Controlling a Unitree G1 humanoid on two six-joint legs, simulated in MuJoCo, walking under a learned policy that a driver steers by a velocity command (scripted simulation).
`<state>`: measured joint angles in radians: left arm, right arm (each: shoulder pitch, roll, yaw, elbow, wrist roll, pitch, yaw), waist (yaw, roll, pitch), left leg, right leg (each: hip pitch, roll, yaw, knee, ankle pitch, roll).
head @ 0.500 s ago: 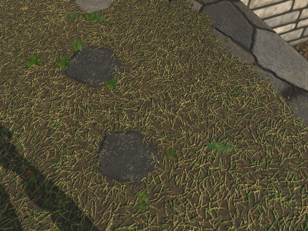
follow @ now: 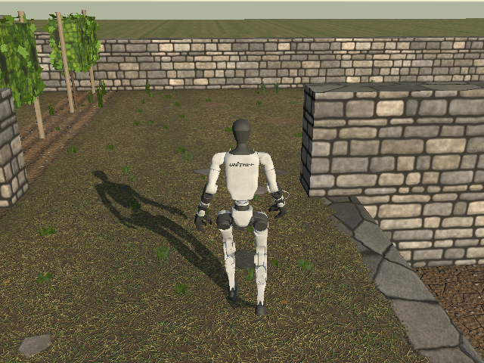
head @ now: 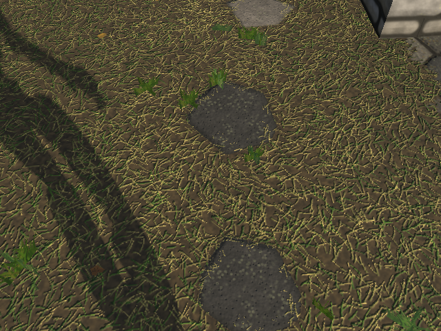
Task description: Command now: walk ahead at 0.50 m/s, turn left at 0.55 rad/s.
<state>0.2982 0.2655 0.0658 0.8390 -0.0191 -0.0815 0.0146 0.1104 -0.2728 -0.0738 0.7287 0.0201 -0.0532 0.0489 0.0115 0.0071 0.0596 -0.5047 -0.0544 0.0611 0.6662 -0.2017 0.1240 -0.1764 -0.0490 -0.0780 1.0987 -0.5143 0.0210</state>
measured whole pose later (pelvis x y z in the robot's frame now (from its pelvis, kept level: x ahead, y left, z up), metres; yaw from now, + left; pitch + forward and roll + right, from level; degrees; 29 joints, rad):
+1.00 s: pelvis +0.46 +0.04 +0.02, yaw +6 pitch +3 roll +0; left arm 0.27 0.32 0.07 0.76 -0.02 0.02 0.03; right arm 0.08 -0.23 -0.04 0.65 -0.02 -0.03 -0.02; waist 0.04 -0.03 0.03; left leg -0.41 0.01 0.03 0.48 -0.12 0.02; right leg -0.50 0.01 0.05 1.14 -0.52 0.07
